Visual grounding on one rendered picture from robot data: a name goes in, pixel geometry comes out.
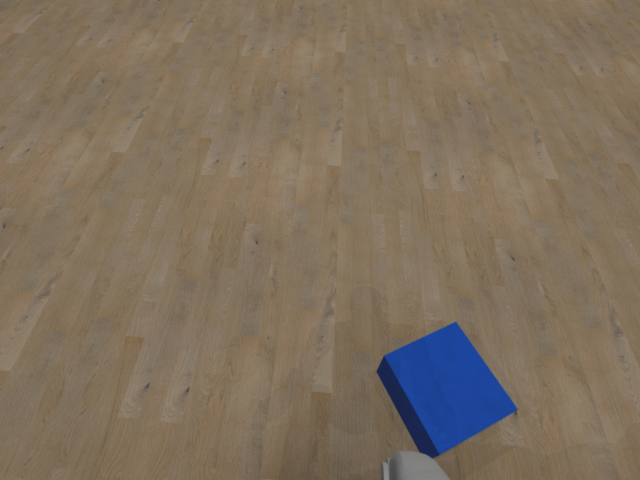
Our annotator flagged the right robot thigh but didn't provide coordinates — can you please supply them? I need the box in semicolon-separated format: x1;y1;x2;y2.
381;451;450;480

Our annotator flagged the carton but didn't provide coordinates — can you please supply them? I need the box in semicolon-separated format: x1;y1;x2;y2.
376;322;518;458

